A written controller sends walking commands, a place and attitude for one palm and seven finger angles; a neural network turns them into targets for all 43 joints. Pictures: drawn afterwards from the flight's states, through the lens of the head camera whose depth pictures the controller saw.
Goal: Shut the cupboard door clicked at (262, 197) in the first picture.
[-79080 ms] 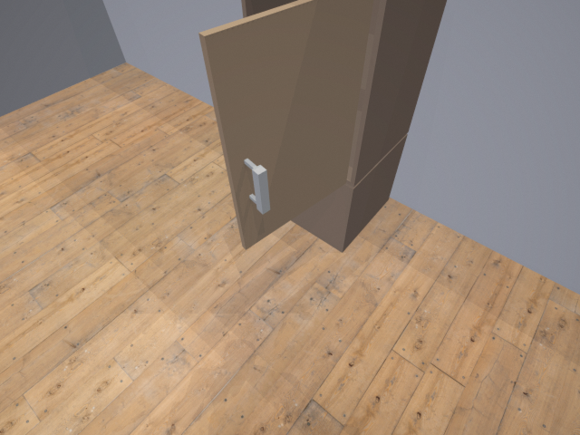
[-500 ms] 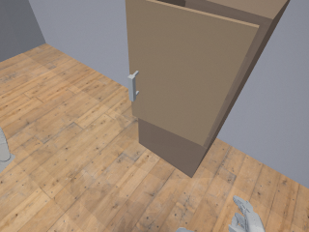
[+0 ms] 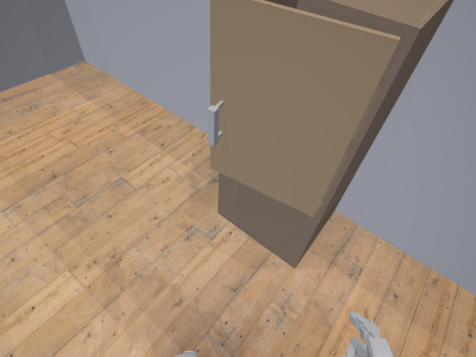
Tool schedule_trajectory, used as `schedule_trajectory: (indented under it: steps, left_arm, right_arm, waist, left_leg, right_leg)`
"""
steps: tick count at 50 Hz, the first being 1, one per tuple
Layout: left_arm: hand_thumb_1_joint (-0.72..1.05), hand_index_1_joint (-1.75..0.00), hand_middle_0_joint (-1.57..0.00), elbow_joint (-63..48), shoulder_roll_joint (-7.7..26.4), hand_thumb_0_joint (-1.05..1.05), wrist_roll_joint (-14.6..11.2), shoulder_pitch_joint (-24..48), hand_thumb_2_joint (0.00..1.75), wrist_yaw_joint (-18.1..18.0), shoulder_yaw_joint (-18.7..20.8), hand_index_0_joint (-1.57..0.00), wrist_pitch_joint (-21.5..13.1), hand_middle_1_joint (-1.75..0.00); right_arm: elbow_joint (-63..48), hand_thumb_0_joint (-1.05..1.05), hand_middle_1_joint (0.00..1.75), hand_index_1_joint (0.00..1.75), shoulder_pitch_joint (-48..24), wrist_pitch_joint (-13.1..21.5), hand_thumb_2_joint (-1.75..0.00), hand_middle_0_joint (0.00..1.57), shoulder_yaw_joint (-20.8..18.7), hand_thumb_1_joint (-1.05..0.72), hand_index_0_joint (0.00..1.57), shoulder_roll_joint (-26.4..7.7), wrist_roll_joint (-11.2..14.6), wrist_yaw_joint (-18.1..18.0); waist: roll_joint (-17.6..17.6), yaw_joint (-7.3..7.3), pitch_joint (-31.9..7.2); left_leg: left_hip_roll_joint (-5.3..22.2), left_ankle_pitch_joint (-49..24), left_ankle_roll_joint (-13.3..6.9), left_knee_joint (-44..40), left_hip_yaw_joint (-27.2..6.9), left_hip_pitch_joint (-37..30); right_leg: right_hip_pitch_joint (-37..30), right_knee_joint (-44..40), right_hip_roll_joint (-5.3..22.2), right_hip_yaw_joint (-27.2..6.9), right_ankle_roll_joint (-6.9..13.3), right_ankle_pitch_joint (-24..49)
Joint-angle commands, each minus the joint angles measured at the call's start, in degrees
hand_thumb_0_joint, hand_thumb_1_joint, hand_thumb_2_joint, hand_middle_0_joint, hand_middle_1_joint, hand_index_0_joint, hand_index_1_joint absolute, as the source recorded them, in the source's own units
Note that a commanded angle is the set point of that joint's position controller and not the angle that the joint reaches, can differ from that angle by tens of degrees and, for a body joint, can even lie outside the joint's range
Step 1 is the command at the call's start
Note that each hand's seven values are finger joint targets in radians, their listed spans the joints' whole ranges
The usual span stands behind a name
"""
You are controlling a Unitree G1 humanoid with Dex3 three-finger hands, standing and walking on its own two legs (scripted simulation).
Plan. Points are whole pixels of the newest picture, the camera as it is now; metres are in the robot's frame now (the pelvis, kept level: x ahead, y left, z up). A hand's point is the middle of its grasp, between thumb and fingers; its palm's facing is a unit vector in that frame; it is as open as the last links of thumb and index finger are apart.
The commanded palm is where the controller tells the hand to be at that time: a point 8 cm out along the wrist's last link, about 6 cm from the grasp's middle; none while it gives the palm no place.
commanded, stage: step back with the hand held close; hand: left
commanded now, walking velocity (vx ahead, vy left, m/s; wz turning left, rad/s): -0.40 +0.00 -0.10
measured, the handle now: (216, 123) +0.76 +0.12 -0.08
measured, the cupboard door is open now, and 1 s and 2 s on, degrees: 9 9 9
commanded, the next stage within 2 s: stop stepping back and stand still in 0.26 s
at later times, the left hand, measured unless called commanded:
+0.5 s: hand out of the picture +0.05 +0.26 +0.18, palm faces +0.32 -0.81 -0.50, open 7.4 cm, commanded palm +0.01 +0.29 +0.20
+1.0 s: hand out of the picture -0.03 +0.26 +0.18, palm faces +0.39 -0.78 -0.49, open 7.4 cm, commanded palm -0.08 +0.29 +0.20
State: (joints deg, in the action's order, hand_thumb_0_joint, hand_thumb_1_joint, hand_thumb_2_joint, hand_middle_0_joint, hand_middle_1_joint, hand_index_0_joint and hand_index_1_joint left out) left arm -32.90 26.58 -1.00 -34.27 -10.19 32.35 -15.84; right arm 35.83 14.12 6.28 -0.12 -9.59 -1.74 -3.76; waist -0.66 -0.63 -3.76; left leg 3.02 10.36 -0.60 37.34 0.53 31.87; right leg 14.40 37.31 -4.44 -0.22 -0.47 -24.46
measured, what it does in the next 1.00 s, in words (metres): walks backwards: left foot, then right foot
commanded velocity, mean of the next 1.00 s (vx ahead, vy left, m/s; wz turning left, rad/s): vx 0.05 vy -0.01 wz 0.00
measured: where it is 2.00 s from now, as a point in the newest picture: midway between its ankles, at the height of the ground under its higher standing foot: outside the picture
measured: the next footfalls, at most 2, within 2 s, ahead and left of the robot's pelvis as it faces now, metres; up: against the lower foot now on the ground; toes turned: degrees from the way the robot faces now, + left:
left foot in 0.26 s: -0.02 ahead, +0.09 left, +0.00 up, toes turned -1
right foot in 0.54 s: -0.19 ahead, -0.09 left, +0.00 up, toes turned -9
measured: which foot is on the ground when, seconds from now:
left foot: down 0.00-0.10, up 0.12-0.24, down 0.26-0.56, up 0.58-0.76, down 0.78-1.00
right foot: down 0.00-0.32, up 0.34-0.52, down 0.54-1.00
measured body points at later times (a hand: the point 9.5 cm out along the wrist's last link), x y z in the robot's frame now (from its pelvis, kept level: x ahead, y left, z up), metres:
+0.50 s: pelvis -0.15 +0.00 +0.02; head -0.15 +0.03 +0.47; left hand +0.03 +0.30 +0.21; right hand +0.00 -0.25 -0.04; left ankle -0.06 +0.09 -0.72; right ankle -0.20 -0.11 -0.71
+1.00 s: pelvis -0.24 +0.00 +0.01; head -0.27 +0.01 +0.46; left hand -0.06 +0.30 +0.21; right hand -0.15 -0.23 -0.08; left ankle -0.20 +0.12 -0.72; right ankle -0.23 -0.08 -0.70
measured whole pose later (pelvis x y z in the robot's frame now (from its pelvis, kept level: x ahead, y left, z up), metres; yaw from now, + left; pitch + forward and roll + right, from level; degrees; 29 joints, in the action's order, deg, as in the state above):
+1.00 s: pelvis -0.24 +0.00 +0.01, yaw -4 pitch -1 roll -1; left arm -25.7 24.7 -0.7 -33.8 -9.9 25.1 -10.2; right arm 37.7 19.0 6.3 1.8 -9.2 -1.2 -4.3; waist 0.1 2.6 -3.4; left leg 3.5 14.5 -0.6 31.5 3.5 16.4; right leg 18.2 39.1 -1.2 7.0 0.9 -23.5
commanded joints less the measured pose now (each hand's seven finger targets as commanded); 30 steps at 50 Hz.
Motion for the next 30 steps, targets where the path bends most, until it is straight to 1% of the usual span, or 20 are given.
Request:
schedule_trajectory:
  steps: [1, 3, 4, 5, 7, 9, 11, 12, 13, 14, 15, 16, 18, 20, 21, 24, 26, 28, 29, 30]
  left_arm:
    - [0.90, -0.30, -0.20, -6.93, 4.43, 0.00, -0.39, 8.94, 0.90, 0.27, -2.86, -0.20, -2.22, -0.30]
    - [0.90, -0.30, -0.20, -7.01, 6.07, 0.00, -0.59, 14.41, 0.90, -0.05, -4.62, -0.20, -1.78, -0.30]
    - [0.90, -0.30, -0.20, -6.63, 7.30, 0.00, -1.15, 14.77, 0.90, -0.16, -3.83, -0.20, -1.15, -0.30]
    - [0.90, -0.30, -0.20, -6.33, 9.38, 0.00, -1.13, 12.52, 0.90, -0.13, -1.96, -0.20, -0.67, -0.30]
    - [0.90, -0.30, -0.20, -6.94, 12.53, 0.00, -0.94, 6.27, 0.90, 0.00, 1.58, -0.20, -0.39, -0.30]
    - [0.90, -0.30, -0.20, -8.54, 13.36, 0.00, -0.74, 4.65, 0.90, 0.24, 2.81, -0.20, 0.15, -0.30]
    - [0.90, -0.30, -0.20, -9.18, 12.78, 0.00, -1.27, 5.26, 0.90, 0.28, 2.63, -0.20, 0.55, -0.30]
    - [0.90, -0.30, -0.20, -9.05, 12.17, 0.00, -1.47, 4.58, 0.90, 0.29, 2.27, -0.20, 0.50, -0.30]
    - [0.90, -0.30, -0.20, -9.42, 11.94, 0.00, -1.47, 4.49, 0.90, 0.36, 2.17, -0.20, 0.31, -0.30]
    - [0.90, -0.30, -0.20, -9.05, 11.45, 0.00, -1.87, 3.41, 0.90, 0.77, 2.04, -0.20, 0.32, -0.30]
    - [0.90, -0.30, -0.20, -7.11, 10.96, 0.00, -2.44, 0.15, 0.90, 1.00, 1.96, -0.20, 0.69, -0.30]
    - [0.90, -0.30, -0.20, -6.51, 10.25, 0.00, -2.82, -3.04, 0.90, 1.41, 1.86, -0.20, 1.01, -0.30]
    - [0.90, -0.30, -0.20, -9.84, 8.53, 0.00, -2.34, -0.84, 0.90, 2.16, 0.29, -0.20, 1.11, -0.30]
    - [0.90, -0.30, -0.20, -9.57, 7.00, 0.00, -2.87, -2.65, 0.90, 1.43, -0.50, -0.20, 2.18, -0.30]
    - [0.90, -0.30, -0.20, -11.14, 7.26, 0.00, -2.77, -1.68, 0.90, 1.07, -0.55, -0.20, 2.76, -0.30]
    - [0.90, -0.30, -0.20, -8.95, 6.51, 0.00, -2.04, -0.07, 0.90, 0.20, -1.87, -0.20, 4.56, -0.30]
    - [0.90, -0.30, -0.20, -8.54, 9.13, 0.00, -0.85, 4.44, 0.90, -0.32, -0.39, -0.20, 4.72, -0.30]
    - [0.90, -0.30, -0.20, -8.88, 10.24, 0.00, -1.33, 10.55, 0.90, -0.75, -0.83, -0.20, 4.05, -0.30]
    - [0.90, -0.30, -0.20, -10.69, 11.24, 0.00, -0.95, 14.39, 0.90, -1.35, -1.36, -0.20, 3.75, -0.30]
    - [0.90, -0.30, -0.20, -10.17, 10.23, 0.00, -0.46, 14.21, 0.90, -1.79, -2.06, -0.20, 3.89, -0.30]
  right_arm:
    - [-3.70, 0.00, 0.30, 0.30, -4.42, 4.10, -0.90, 0.20, -3.56, -0.90, 0.20, -10.23, 0.39, -0.11]
    - [-4.76, 0.00, 0.30, 0.30, -5.95, 3.23, -0.90, 0.20, -3.41, -0.90, 0.20, -8.92, 1.77, -0.89]
    - [-6.29, 0.00, 0.30, 0.30, -7.79, 2.99, -0.90, 0.20, -3.66, -0.90, 0.20, -8.75, 2.83, -1.31]
    - [-7.91, 0.00, 0.30, 0.30, -9.25, 2.42, -0.90, 0.20, -3.66, -0.90, 0.20, -8.66, 3.21, -1.52]
    - [-9.66, 0.00, 0.30, 0.30, -11.56, 1.01, -0.90, 0.20, -2.30, -0.90, 0.20, -6.99, 3.15, -1.63]
    - [-10.11, 0.00, 0.30, 0.30, -12.01, -0.62, -0.90, 0.20, -1.11, -0.90, 0.20, -6.61, 2.47, -1.98]
    - [-9.85, 0.00, 0.30, 0.30, -10.64, -2.12, -0.90, 0.20, -0.96, -0.90, 0.20, -7.59, 2.12, -2.47]
    - [-9.96, 0.00, 0.30, 0.30, -9.24, -2.62, -0.90, 0.20, -1.24, -0.90, 0.20, -8.33, 2.11, -2.77]
    - [-10.40, 0.00, 0.30, 0.30, -8.23, -2.95, -0.90, 0.20, -2.07, -0.90, 0.20, -9.82, 2.19, -2.65]
    - [-10.68, 0.00, 0.30, 0.30, -7.00, -2.73, -0.90, 0.20, -2.92, -0.90, 0.20, -9.82, 2.49, -1.99]
    - [-10.91, 0.00, 0.30, 0.30, -6.46, -2.47, -0.90, 0.20, -3.43, -0.90, 0.20, -9.83, 2.29, -1.38]
    - [-11.22, 0.00, 0.30, 0.30, -7.62, -1.90, -0.90, 0.20, -3.52, -0.90, 0.20, -10.00, 1.39, -1.02]
    - [-11.04, 0.00, 0.30, 0.30, -7.64, -0.90, -0.90, 0.20, -3.66, -0.90, 0.20, -10.75, 0.47, -0.28]
    - [-10.78, 0.00, 0.30, 0.30, -5.77, -0.03, -0.90, 0.20, -3.34, -0.90, 0.20, -10.27, 1.43, -0.30]
    - [-11.19, 0.00, 0.30, 0.30, -5.98, 0.52, -0.90, 0.20, -3.26, -0.90, 0.20, -10.44, 2.02, -0.38]
    - [-11.78, 0.00, 0.30, 0.30, -7.36, 0.98, -0.90, 0.20, -2.10, -0.90, 0.20, -10.47, 2.08, -1.45]
    - [-10.93, 0.00, 0.30, 0.30, -7.07, 0.75, -0.90, 0.20, -2.32, -0.90, 0.20, -10.70, 1.02, -1.74]
    - [-9.51, 0.00, 0.30, 0.30, -6.94, 0.39, -0.90, 0.20, -2.25, -0.90, 0.20, -9.92, 0.28, -1.69]
    - [-8.14, 0.00, 0.30, 0.30, -6.54, 0.46, -0.90, 0.20, -2.27, -0.90, 0.20, -9.56, 0.50, -1.72]
    - [-7.69, 0.00, 0.30, 0.30, -6.13, 0.59, -0.90, 0.20, -2.55, -0.90, 0.20, -9.25, 1.03, -1.91]
  waist:
    - [8.90, 1.45, -7.56]
    - [-0.64, 2.34, -13.98]
    - [-8.60, 1.93, -14.10]
    - [-12.11, 0.92, -13.01]
    - [-9.51, -0.55, -9.25]
    - [-6.28, 0.05, -6.75]
    - [-0.47, 1.35, -5.19]
    - [3.66, 1.86, -6.26]
    - [9.33, 1.69, -8.72]
    - [11.22, 1.21, -11.37]
    - [12.41, 1.09, -13.22]
    - [17.01, 0.24, -13.43]
    - [16.96, -0.13, -10.57]
    - [11.40, 0.24, -7.98]
    - [9.90, 0.25, -8.44]
    - [9.47, 1.36, -2.21]
    - [6.52, 2.28, -0.53]
    - [-1.11, 2.63, 0.62]
    - [-6.95, 1.98, -0.13]
    - [-9.68, 1.37, 0.66]
  left_leg:
    - [9.80, -29.63, -2.88, -7.19, -7.29, -22.72]
    - [3.96, -26.79, 0.54, -2.36, 2.54, -25.66]
    - [0.02, -12.40, 1.44, -0.34, 4.13, -21.95]
    - [-2.17, 0.62, 1.51, 1.24, 3.54, -15.77]
    - [-2.83, 10.11, 1.25, 4.68, 0.66, -7.96]
    - [-2.34, 9.54, 1.71, 2.21, -0.34, -5.18]
    - [-1.77, -1.85, 2.21, -8.36, -0.26, -7.49]
    - [-0.18, -17.83, 1.80, -13.68, -0.82, -11.45]
    - [3.74, -34.91, 0.82, -15.44, -3.67, -15.65]
    - [7.59, -44.40, -0.51, -14.80, -5.28, -21.60]
    - [10.85, -49.97, -2.03, -13.72, -7.03, -26.23]
    - [12.84, -52.07, -3.05, -15.22, -9.29, -25.95]
    - [15.41, -33.91, -4.89, -20.68, -9.91, -14.97]
    - [13.08, -16.88, -5.51, -20.83, -8.01, -15.67]
    - [11.21, -6.64, -4.72, -21.43, -6.86, -17.08]
    - [6.32, 27.17, -0.99, -27.99, -5.85, -4.33]
    - [0.76, 27.15, 1.52, -19.38, -1.92, -4.66]
    - [-1.94, 12.28, 2.30, 1.31, 0.08, -15.22]
    - [-2.27, 10.26, 2.10, 10.07, -0.83, -13.90]
    - [-2.40, 9.90, 1.64, 15.87, -0.80, -9.45]
  right_leg:
    - [2.91, -14.29, 4.50, -3.83, -0.22, 29.66]
    - [0.05, -12.98, 10.17, -6.98, -1.77, 56.34]
    - [-1.63, -13.04, 13.04, -7.89, -5.00, 68.42]
    - [-4.17, -12.72, 15.59, -8.82, -4.95, 69.35]
    - [-4.82, -12.92, 18.30, -11.18, 0.60, 61.71]
    - [-5.50, -11.75, 19.23, -12.45, 5.45, 60.14]
    - [-6.42, -8.85, 15.55, -9.61, 4.91, 59.00]
    - [-6.58, -6.31, 11.02, -6.96, 2.55, 55.27]
    - [-6.66, -4.13, 5.92, -4.03, 0.15, 47.36]
    - [-3.53, -2.82, 3.27, -2.71, -0.39, 30.54]
    - [0.90, -2.28, 2.46, -2.42, -0.54, 16.95]
    - [2.65, 0.23, 1.73, -1.76, -0.17, 6.43]
    - [-2.60, 9.86, 0.55, -1.30, -0.14, -0.53]
    - [-0.01, 4.78, 1.75, -0.24, -0.61, 0.11]
    - [-0.32, 0.85, 1.48, 0.77, -0.78, 1.75]
    - [-10.32, -10.57, 0.75, 4.84, 0.12, 1.31]
    - [-6.77, -17.62, 5.15, 0.58, 3.32, -6.71]
    - [10.90, -27.20, 17.68, -14.10, 9.45, -15.17]
    - [12.53, -28.70, 22.24, -18.42, 11.20, -18.55]
    - [10.26, -28.53, 23.45, -20.28, 12.42, -19.49]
